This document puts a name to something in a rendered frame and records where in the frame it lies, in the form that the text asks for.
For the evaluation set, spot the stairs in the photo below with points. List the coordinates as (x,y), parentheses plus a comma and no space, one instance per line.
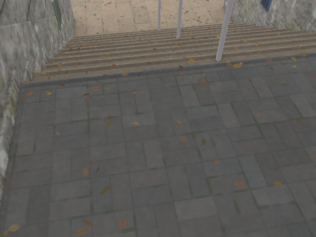
(150,49)

